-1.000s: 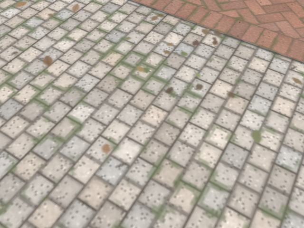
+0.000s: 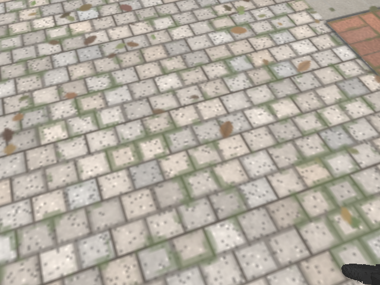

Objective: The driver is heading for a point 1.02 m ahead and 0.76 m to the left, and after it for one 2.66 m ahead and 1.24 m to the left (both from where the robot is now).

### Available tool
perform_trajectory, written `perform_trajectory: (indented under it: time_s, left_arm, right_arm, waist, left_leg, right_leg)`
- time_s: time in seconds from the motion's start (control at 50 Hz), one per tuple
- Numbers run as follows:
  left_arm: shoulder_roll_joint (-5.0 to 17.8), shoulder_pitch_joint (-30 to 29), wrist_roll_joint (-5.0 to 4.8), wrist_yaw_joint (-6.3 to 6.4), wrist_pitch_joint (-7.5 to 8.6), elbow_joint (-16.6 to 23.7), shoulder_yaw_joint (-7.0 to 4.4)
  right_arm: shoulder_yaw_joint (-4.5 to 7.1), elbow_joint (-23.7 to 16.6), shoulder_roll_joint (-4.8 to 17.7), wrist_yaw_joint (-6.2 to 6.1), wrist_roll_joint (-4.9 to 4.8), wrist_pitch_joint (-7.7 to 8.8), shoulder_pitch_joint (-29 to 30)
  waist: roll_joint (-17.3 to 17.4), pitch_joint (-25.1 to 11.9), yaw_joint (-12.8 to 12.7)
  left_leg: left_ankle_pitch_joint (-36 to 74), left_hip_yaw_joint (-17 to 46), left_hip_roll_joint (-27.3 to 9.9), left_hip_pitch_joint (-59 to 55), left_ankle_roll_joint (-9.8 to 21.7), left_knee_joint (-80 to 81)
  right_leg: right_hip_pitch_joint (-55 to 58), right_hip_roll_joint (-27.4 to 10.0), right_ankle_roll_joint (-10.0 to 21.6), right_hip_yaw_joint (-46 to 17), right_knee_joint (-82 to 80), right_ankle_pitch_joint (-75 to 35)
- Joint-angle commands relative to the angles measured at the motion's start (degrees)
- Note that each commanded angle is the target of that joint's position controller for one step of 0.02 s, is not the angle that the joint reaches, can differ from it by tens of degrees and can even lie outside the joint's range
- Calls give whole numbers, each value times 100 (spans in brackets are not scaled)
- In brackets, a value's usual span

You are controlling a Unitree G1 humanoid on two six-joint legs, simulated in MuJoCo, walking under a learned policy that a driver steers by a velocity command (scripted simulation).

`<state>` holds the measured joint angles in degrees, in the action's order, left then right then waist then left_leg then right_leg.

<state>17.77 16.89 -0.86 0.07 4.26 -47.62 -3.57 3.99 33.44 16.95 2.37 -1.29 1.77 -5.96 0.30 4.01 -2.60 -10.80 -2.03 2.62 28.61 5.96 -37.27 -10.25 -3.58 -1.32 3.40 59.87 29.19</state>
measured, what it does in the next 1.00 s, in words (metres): walks ahead, turning left: right foot, then left foot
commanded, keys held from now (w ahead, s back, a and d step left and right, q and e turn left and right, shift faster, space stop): w+q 0.62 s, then w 0.38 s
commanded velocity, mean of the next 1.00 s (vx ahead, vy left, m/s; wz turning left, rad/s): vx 0.50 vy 0.00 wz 0.48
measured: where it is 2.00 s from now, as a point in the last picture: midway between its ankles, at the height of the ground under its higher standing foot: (128, 158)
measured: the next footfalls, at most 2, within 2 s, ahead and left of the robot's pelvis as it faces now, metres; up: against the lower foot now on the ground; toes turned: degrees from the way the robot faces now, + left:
right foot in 0.42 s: +0.43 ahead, -0.10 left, +0.00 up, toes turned +18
left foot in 0.92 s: +0.57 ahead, +0.26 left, +0.00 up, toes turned +29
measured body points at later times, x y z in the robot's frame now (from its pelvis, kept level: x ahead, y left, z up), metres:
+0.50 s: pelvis +0.29 -0.03 +0.01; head +0.31 -0.02 +0.46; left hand +0.41 +0.28 -0.06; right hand +0.42 -0.29 -0.10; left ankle +0.12 +0.06 -0.64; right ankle +0.39 -0.11 -0.72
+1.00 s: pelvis +0.51 +0.12 +0.01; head +0.54 +0.15 +0.46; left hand +0.39 +0.38 -0.12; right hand +0.81 +0.00 -0.06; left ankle +0.53 +0.24 -0.72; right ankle +0.44 -0.09 -0.64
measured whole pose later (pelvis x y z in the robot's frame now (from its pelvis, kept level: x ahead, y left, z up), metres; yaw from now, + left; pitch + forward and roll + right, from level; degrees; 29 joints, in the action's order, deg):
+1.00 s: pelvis +0.51 +0.12 +0.01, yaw +28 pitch +2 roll -1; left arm 17.5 19.8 -1.6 -0.7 4.2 -51.1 -2.6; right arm 2.4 35.3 15.3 1.7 -0.4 2.8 -5.5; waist -0.2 2.9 -3.1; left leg -10.0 -1.4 0.6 25.2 3.0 -33.4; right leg -13.3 -3.7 -0.3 1.0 58.6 26.8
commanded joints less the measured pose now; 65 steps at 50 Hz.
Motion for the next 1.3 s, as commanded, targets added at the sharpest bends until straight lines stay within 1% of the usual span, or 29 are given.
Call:
perform_trajectory:
  time_s: [0.02,0.04,0.06,0.14,0.22,0.3,0.36,0.4,0.42,0.44,0.46,0.48,0.52,0.6,0.66,0.74,0.8,0.86,0.9,0.92,0.94,0.96,0.98,1.0,1.02,1.04,1.12,1.18,1.3]
  left_arm:
    - [731,-674,-115,-66,431,943,-51]
    - [726,-661,36,-23,426,874,-66]
    - [782,-531,106,-16,367,841,-107]
    - [509,-608,202,-3,156,872,-56]
    - [250,-1534,173,-50,161,1086,61]
    - [385,-2052,62,-139,231,1262,26]
    - [588,-1884,39,-169,292,1264,-82]
    - [739,-1091,74,-123,339,1080,-206]
    - [1007,-300,175,-75,362,1013,-294]
    - [1501,344,260,-63,293,849,-415]
    - [1137,405,90,-112,255,802,-359]
    - [699,141,70,-88,222,889,-242]
    - [433,-340,147,-64,148,881,-136]
    - [386,-426,118,-44,220,697,-131]
    - [602,-262,120,-50,241,507,-198]
    - [743,-167,41,-64,178,322,-200]
    - [906,184,-54,-64,101,111,-225]
    - [1057,313,-129,-54,-6,-63,-256]
    - [1101,219,-160,-18,-69,-119,-238]
    - [923,261,-86,12,-58,-94,-154]
    - [375,535,96,-22,25,188,52]
    - [303,604,63,-53,151,119,106]
    - [777,187,-131,-100,215,238,-42]
    - [748,-190,-190,-108,244,354,-28]
    - [672,-313,-95,-80,238,350,-27]
    - [663,-245,-15,-66,181,306,-60]
    - [359,-150,39,-54,-35,246,-13]
    - [272,-874,127,-48,0,491,23]
    - [245,-1950,38,-210,143,793,81]
  right_arm:
    - [320,-29,986,-56,22,154,-1446]
    - [261,-83,820,-66,31,158,-1042]
    - [208,-165,699,-85,98,165,-793]
    - [224,-48,800,-200,79,202,-792]
    - [255,146,905,-308,22,143,-1117]
    - [269,350,936,-326,-33,97,-1482]
    - [266,404,886,-350,-28,48,-1486]
    - [201,362,674,-344,-4,23,-1372]
    - [75,267,341,-322,59,44,-1353]
    - [-38,129,-10,-328,-60,94,-2102]
    - [22,190,491,-346,-136,115,-2210]
    - [134,201,879,-347,-118,82,-1625]
    - [167,59,832,-337,22,41,-990]
    - [113,-7,386,-249,-40,-66,-963]
    - [44,-114,231,-234,21,-61,-652]
    - [-52,-182,103,-106,31,62,-25]
    - [-86,-341,99,-12,5,117,516]
    - [-27,-433,279,28,25,132,610]
    - [159,-144,591,-3,83,128,-404]
    - [316,131,912,-72,88,98,-1299]
    - [446,221,1546,-162,176,64,-2015]
    - [371,220,1414,-157,86,77,-2034]
    - [240,238,1058,-121,86,119,-1753]
    - [179,243,867,-113,79,147,-1435]
    - [127,268,699,-91,92,175,-1101]
    - [74,252,520,-75,124,217,-859]
    - [104,418,578,-101,133,369,-718]
    - [129,619,668,-186,97,353,-995]
    - [209,967,916,-293,-16,246,-1575]
  waist:
    - [269,-1352,766]
    - [46,-991,503]
    - [150,-855,282]
    - [169,-606,131]
    - [343,-406,475]
    - [459,-363,672]
    - [665,-395,521]
    - [716,-718,97]
    - [273,-1432,-255]
    - [-1419,-2231,-43]
    - [-1600,-2121,-86]
    - [-946,-1343,-244]
    - [-485,-547,-92]
    - [-687,-304,144]
    - [-460,-282,104]
    - [-377,-146,-64]
    - [-380,12,-216]
    - [-520,-2,-62]
    - [-540,-663,605]
    - [-426,-1227,997]
    - [779,-2100,1010]
    - [1266,-2773,903]
    - [858,-2046,928]
    - [708,-1351,800]
    - [411,-927,596]
    - [486,-745,391]
    - [409,-488,101]
    - [243,-225,280]
    - [289,-38,612]
  left_leg:
    - [-270,3519,-1779,-4015,1347,2011]
    - [378,2984,-1557,-3194,1197,2051]
    - [922,2645,-1395,-2605,1147,2164]
    - [1736,2027,-1116,-1586,1162,2414]
    - [1136,1652,-734,-1278,799,2327]
    - [515,2095,-872,-1528,643,2031]
    - [435,2608,-1037,-1967,521,1532]
    - [770,2538,-739,-1859,283,805]
    - [346,2136,-420,-1294,65,-606]
    - [-1924,1279,408,695,-390,-2576]
    - [-2302,1291,19,1636,-489,-3557]
    - [-1759,1289,-229,1854,-539,-3853]
    - [-1043,1038,-566,1560,-575,-3525]
    - [-643,815,-846,1133,-584,-2881]
    - [-132,829,-871,1295,-637,-2148]
    - [894,516,-750,884,-567,-668]
    - [933,267,-660,669,-482,10]
    - [327,104,-490,367,-243,450]
    - [499,-196,-131,-1291,36,923]
    - [677,49,-265,-2792,199,797]
    - [273,2463,-1809,-5017,953,803]
    - [-109,4430,-2529,-5286,1435,1710]
    - [-310,3779,-2343,-4733,1196,1835]
    - [-33,2914,-2072,-3931,1007,1908]
    - [337,2367,-1812,-3172,881,2078]
    - [688,2001,-1621,-2616,797,2275]
    - [1220,1391,-1492,-1844,922,2864]
    - [1298,1150,-1322,-1858,846,2960]
    - [723,1224,-1345,-2038,622,2675]
  right_leg:
    - [-3695,-44,207,-855,1504,-583]
    - [-3323,-214,154,-836,1023,-846]
    - [-2892,-330,108,-873,746,-1027]
    - [-2492,-245,-211,-674,-196,-1520]
    - [-2178,72,-294,-620,-1953,-3059]
    - [-1798,309,-207,-746,-2831,-3354]
    - [-1505,351,-7,-842,-3128,-2678]
    - [-351,307,265,-720,-3465,-2550]
    - [1020,-510,626,-1441,-3352,-2369]
    - [3016,-1866,1581,-3903,-3726,-1368]
    - [3052,-2186,1727,-5097,-4155,94]
    - [2382,-1899,1450,-4243,-4292,244]
    - [1094,-1383,1164,-2763,-4451,-1123]
    - [369,-1083,1158,-1467,-4934,-2283]
    - [481,-1171,1304,-1043,-5084,-2923]
    - [512,-964,1179,-330,-5151,-3232]
    - [772,-1099,1134,-238,-5129,-3218]
    - [1265,-1305,1030,-205,-4749,-4195]
    - [1131,-1077,803,173,-3448,-5899]
    - [344,-821,591,360,-2264,-5490]
    - [-1883,-145,201,496,11,-2934]
    - [-2762,404,126,-442,1214,367]
    - [-3321,64,190,-774,1584,194]
    - [-3417,-177,254,-635,1404,-257]
    - [-3248,-357,237,-580,1015,-685]
    - [-2896,-508,212,-634,706,-1003]
    - [-2570,-547,-6,-617,103,-1714]
    - [-2789,-455,-116,-615,-1084,-2619]
    - [-2184,-10,-108,-618,-2813,-3473]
